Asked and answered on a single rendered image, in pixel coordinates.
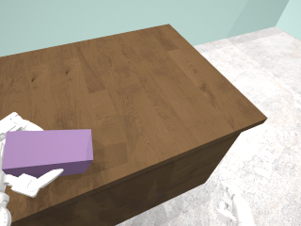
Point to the robot left hand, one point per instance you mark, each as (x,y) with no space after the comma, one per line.
(24,184)

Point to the left robot forearm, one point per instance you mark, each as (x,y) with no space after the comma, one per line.
(5,215)

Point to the robot right hand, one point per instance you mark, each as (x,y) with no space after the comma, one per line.
(235,212)

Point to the table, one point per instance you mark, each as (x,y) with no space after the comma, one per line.
(162,117)

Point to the sponge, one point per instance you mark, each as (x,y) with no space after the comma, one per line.
(39,151)

